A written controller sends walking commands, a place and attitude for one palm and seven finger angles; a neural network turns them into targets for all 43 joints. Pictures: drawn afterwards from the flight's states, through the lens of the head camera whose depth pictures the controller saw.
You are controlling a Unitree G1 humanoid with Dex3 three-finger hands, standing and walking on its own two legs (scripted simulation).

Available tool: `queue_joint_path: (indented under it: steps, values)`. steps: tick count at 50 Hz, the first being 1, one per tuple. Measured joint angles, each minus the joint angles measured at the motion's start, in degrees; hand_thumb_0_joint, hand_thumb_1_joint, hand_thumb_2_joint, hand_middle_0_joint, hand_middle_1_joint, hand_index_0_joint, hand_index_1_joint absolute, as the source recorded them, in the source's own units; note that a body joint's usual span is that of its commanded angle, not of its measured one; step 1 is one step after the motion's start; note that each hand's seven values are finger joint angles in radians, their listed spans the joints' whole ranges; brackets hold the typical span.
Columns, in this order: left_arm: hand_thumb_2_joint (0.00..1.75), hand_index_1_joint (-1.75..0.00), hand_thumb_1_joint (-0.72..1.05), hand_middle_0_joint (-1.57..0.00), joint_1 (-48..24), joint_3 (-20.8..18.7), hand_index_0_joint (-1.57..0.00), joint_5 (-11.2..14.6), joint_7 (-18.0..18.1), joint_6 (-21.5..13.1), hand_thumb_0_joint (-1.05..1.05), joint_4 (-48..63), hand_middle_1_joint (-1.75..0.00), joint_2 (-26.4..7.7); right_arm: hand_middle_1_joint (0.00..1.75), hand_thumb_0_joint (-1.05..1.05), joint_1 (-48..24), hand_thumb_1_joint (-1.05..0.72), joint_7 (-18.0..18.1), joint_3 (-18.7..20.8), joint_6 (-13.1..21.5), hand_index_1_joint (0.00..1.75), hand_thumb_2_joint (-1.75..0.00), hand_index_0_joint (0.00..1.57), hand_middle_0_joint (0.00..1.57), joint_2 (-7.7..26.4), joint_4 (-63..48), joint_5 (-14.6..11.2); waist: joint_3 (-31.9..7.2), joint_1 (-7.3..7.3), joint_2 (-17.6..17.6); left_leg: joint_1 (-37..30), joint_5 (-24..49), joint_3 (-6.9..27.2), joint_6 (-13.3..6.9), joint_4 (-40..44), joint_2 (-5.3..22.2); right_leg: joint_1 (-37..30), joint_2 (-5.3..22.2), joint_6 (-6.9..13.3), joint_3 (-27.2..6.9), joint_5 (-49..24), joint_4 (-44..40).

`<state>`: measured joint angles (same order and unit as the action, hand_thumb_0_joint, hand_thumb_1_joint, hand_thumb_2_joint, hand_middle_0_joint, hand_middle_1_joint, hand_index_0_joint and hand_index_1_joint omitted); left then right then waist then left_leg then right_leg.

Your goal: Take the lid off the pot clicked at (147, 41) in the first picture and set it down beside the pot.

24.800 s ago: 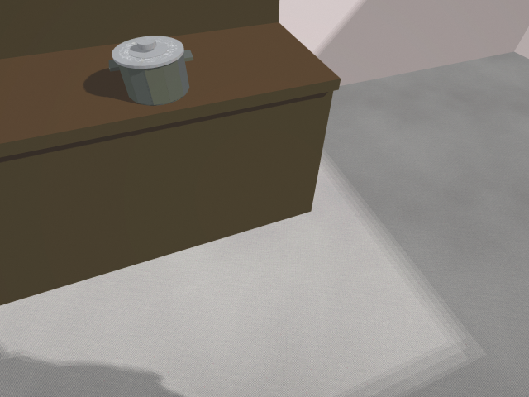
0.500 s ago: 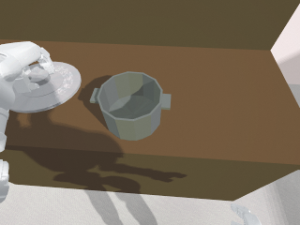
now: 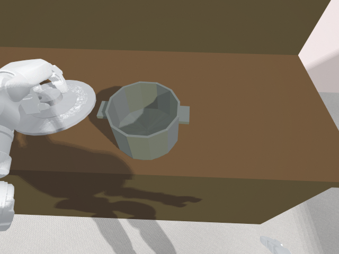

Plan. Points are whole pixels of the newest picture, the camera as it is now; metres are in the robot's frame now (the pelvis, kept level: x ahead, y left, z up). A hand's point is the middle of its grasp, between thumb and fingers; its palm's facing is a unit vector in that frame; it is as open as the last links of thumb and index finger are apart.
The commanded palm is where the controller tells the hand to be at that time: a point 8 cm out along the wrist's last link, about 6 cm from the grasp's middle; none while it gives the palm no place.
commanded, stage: lower the lid onto the table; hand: left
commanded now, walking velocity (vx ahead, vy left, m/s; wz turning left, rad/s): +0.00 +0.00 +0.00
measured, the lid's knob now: (50, 97) +0.44 +0.30 +0.11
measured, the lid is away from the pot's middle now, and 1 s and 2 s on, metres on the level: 0.22 0.23 0.24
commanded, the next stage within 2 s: none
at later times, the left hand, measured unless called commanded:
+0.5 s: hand (41, 110) +0.41 +0.32 +0.09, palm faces -0.45 -0.11 -0.89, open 8.4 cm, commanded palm +0.42 +0.31 +0.17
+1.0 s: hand (47, 114) +0.42 +0.32 +0.07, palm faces -0.47 -0.09 -0.88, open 8.4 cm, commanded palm +0.44 +0.32 +0.13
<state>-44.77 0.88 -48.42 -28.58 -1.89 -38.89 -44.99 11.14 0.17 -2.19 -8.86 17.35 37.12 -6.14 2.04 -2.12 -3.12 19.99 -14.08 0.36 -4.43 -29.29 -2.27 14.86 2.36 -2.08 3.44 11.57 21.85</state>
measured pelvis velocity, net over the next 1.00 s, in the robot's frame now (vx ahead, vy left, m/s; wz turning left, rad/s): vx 0.01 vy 0.01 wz -0.02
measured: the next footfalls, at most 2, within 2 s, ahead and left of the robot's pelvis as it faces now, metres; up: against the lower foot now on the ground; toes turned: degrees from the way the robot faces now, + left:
none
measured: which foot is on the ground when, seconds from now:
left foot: down 0.00-1.00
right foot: down 0.00-1.00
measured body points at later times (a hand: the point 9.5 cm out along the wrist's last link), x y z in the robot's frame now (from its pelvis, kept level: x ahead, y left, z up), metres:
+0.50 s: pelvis +0.00 +0.00 +0.00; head +0.06 +0.00 +0.44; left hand +0.43 +0.32 +0.15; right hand +0.10 -0.27 -0.12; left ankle +0.01 +0.07 -0.74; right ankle -0.01 -0.16 -0.74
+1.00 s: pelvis +0.01 +0.01 -0.01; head +0.07 +0.01 +0.44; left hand +0.44 +0.32 +0.12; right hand +0.07 -0.27 -0.13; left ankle +0.01 +0.07 -0.74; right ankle -0.01 -0.16 -0.74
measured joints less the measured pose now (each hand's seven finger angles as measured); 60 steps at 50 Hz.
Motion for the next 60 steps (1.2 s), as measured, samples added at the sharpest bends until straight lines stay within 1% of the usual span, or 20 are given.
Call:
queue_joint_path:
  steps: [5,8,11,14,17,19,22,24,26,28,33,35,38,40,44,47,50,55,58,60]
  values:
    - [1.15,-0.63,0.03,-0.84,-0.42,1.9,-0.72,-1.84,-0.11,1.43,-0.03,-0.56,-0.72,-0.02,0.3,0.01,0.44,-0.9,-0.33,0.5,-0.19,0.3,-0.9,0.2,0.2,-0.19,-0.51,0.07,0.23,-0.04,0.29,0.25,-0.01,-0.03,0.06,-0.1,0.01,0.35,-0.03,0.33,-0.05,0.14,0.33]
    - [1.15,-0.63,0.03,-0.85,1.16,1.33,-0.72,-1.4,0.42,0.1,-0.03,1.64,-0.72,0.47,0.3,0.01,0.65,-0.9,-0.34,0.61,-0.04,0.3,-0.9,0.2,0.2,0.05,-0.48,0.4,0.16,0.05,-0.02,0.41,-0.02,0.05,0.0,-0.18,-0.02,0.39,-0.02,0.47,0.02,0.09,0.21]
    - [1.15,-0.63,0.03,-0.84,1.02,0.49,-0.72,-0.26,0.87,-1.01,-0.02,-1.03,-0.72,0.82,0.3,0.01,0.49,-0.9,-0.19,0.28,-0.14,0.3,-0.9,0.2,0.2,0.04,-0.18,0.1,-0.25,-0.03,0.03,0.67,-0.27,-0.11,-0.06,-0.49,0.03,0.73,-0.03,-0.02,-0.15,0.25,0.52]
    - [1.15,-0.63,0.03,-0.84,0.22,1.26,-0.72,-1.27,0.9,-0.46,-0.03,-3.17,-0.72,0.71,0.3,0.01,0.5,-0.9,-0.12,0.27,-0.28,0.3,-0.9,0.2,0.2,-0.25,-0.12,-0.05,-0.19,-0.07,0.45,0.8,-0.36,-0.23,0.0,-0.6,0.12,1.02,-0.1,-0.01,-0.3,0.4,0.85]
    - [1.15,-0.63,0.03,-0.84,0.94,2.06,-0.72,-2.23,1.2,-0.61,-0.03,-1.25,-0.72,0.72,0.3,0.01,0.87,-0.9,-0.04,0.57,0.02,0.3,-0.9,0.2,0.2,-0.32,-0.21,0.27,0.05,0.05,0.49,0.87,-0.27,-0.1,0.1,-0.57,0.15,1.01,-0.17,0.42,-0.17,0.34,0.76]
    - [1.15,-0.63,0.03,-0.85,1.9,0.86,-0.72,-2.03,1.93,-2.01,-0.03,-0.98,-0.72,0.67,0.3,0.01,0.98,-0.9,0.06,0.48,0.29,0.3,-0.9,0.2,0.2,-0.22,-0.15,0.33,-0.21,-0.06,0.37,1.05,-0.38,-0.15,0.08,-0.73,0.21,1.16,-0.22,0.34,-0.24,0.34,0.78]
    - [1.15,-0.63,0.03,-0.84,1.45,-0.72,-0.72,-0.82,2.53,-3.2,-0.02,-5.73,-0.72,0.05,0.3,0.01,0.94,-0.9,0.25,0.06,0.28,0.3,-0.9,0.2,0.2,-0.19,0.1,0.05,-0.81,-0.42,0.5,1.48,-0.8,-0.41,0.06,-1.26,0.39,1.67,-0.33,-0.25,-0.52,0.58,1.22]
    - [1.15,-0.63,0.03,-0.84,0.19,0.43,-0.72,-1.22,2.11,-2.29,-0.03,-8.35,-0.72,-0.27,0.3,0.01,1.14,-0.9,0.31,0.19,0.17,0.3,-0.9,0.2,0.2,-0.27,0.28,-0.13,-0.74,-0.39,0.76,1.72,-0.95,-0.41,0.08,-1.52,0.44,1.93,-0.39,-0.29,-0.53,0.74,1.52]
    - [1.15,-0.63,0.03,-0.84,0.23,1.59,-0.72,-2.18,1.65,-1.91,-0.03,-7.56,-0.72,-0.42,0.3,0.01,1.45,-0.9,0.41,0.49,0.14,0.3,-0.9,0.2,0.2,-0.23,0.42,0.05,-0.4,-0.2,0.89,1.89,-0.96,-0.32,0.1,-1.65,0.47,2.02,-0.44,-0.03,-0.44,0.76,1.57]
    - [1.15,-0.63,0.03,-0.84,1.19,1.58,-0.72,-2.59,1.81,-2.85,-0.03,-5.52,-0.72,-0.35,0.3,0.01,1.79,-0.9,0.61,0.72,0.26,0.3,-0.9,0.2,0.2,-0.08,0.57,0.34,-0.25,-0.06,0.83,2.09,-0.98,-0.21,0.11,-1.79,0.49,2.1,-0.48,0.26,-0.34,0.72,1.53]
    - [1.15,-0.63,0.03,-0.85,1.77,-0.58,-0.72,-1.07,2.79,-5.95,-0.03,-7.11,-0.72,0.23,0.3,0.01,2.0,-0.9,1.02,0.6,0.39,0.3,-0.9,0.2,0.2,0.16,1.35,0.33,-0.97,-0.26,0.79,2.65,-1.38,-0.38,-0.05,-2.34,0.5,2.68,-0.46,-0.08,-0.51,0.97,1.94]
    - [1.15,-0.63,0.03,-0.84,0.82,-0.55,-0.72,-1.49,3.22,-6.0,-0.03,-9.63,-0.72,0.12,0.3,0.01,2.03,-0.9,1.06,0.54,0.35,0.3,-0.9,0.2,0.2,0.03,1.41,0.12,-1.17,-0.48,1.02,2.96,-1.57,-0.52,-0.07,-2.64,0.55,3.09,-0.49,-0.18,-0.67,1.15,2.35]
    - [1.15,-0.63,0.04,-0.84,-0.65,1.03,-0.71,-3.13,3.48,-5.5,-0.04,-11.44,-0.72,0.01,0.3,0.01,2.18,-0.9,1.03,0.73,0.42,0.3,-0.9,0.2,0.2,-0.11,1.41,0.1,-0.89,-0.56,1.27,3.58,-1.69,-0.59,-0.07,-3.07,0.58,3.78,-0.52,0.12,-0.74,1.33,2.9]
    - [1.15,-0.63,0.04,-0.85,-0.09,0.57,-0.71,-3.81,3.71,-6.09,-0.04,-10.66,-0.72,-0.01,0.3,0.01,2.33,-0.9,1.07,0.83,0.52,0.3,-0.9,0.2,0.2,-0.14,1.36,0.22,-0.73,-0.67,1.26,3.9,-1.74,-0.71,-0.11,-3.26,0.61,4.13,-0.55,0.23,-0.87,1.33,3.06]
    - [1.15,-0.63,0.04,-0.85,1.38,-1.42,-0.71,-3.07,4.67,-7.99,-0.03,-10.45,-0.72,-0.04,0.3,0.01,2.99,-0.9,1.24,0.86,0.67,0.3,-0.9,0.2,0.2,-0.13,1.3,0.43,-1.37,-1.13,1.05,4.37,-1.96,-0.92,-0.26,-3.53,0.61,4.62,-0.53,0.08,-1.09,1.37,3.21]
    - [1.15,-0.63,0.04,-0.84,1.07,-1.97,-0.71,-3.02,4.9,-8.05,-0.03,-12.36,-0.72,-0.14,0.3,0.01,3.24,-0.9,1.06,0.82,0.44,0.3,-0.9,0.2,0.2,-0.22,1.53,0.35,-1.75,-1.34,1.16,4.63,-2.22,-1.14,-0.37,-3.84,0.62,4.97,-0.51,-0.13,-1.32,1.59,3.55]
    - [1.15,-0.63,0.04,-0.84,1.02,-1.08,-0.71,-3.93,5.48,-7.92,-0.03,-12.87,-0.72,-0.12,0.3,0.01,3.79,-0.9,0.93,1.06,0.37,0.3,-0.9,0.2,0.2,-0.26,1.39,0.29,-1.99,-1.37,1.07,5.1,-2.37,-1.14,-0.41,-4.23,0.56,5.46,-0.47,0.2,-1.3,1.8,4.02]
    - [1.15,-0.63,0.04,-0.84,1.28,-1.2,-0.71,-3.99,5.58,-8.63,-0.03,-14.59,-0.72,0.13,0.3,0.01,3.83,-0.9,1.03,0.92,0.13,0.3,-0.9,0.2,0.2,-0.28,1.57,0.26,-1.88,-1.35,1.06,5.92,-2.73,-1.35,-0.66,-5.1,0.58,6.27,-0.46,-0.07,-1.53,2.0,4.71]
    - [1.15,-0.63,0.04,-0.84,1.19,-0.14,-0.71,-4.66,5.65,-8.88,-0.03,-13.78,-0.72,0.52,0.3,0.01,4.14,-0.9,1.37,1.06,0.31,0.3,-0.9,0.2,0.2,-0.39,1.75,0.47,-1.74,-1.11,1.16,6.29,-2.75,-1.25,-0.69,-5.37,0.52,6.57,-0.44,0.31,-1.42,2.04,4.95]
    - [1.15,-0.63,0.04,-0.84,1.17,-0.53,-0.71,-4.54,6.17,-9.73,-0.03,-13.83,-0.72,0.78,0.3,0.01,4.24,-0.9,1.61,0.98,0.54,0.3,-0.9,0.2,0.2,-0.41,1.94,0.48,-1.84,-1.08,1.23,6.55,-2.82,-1.25,-0.75,-5.59,0.48,6.83,-0.41,0.5,-1.42,2.13,5.17]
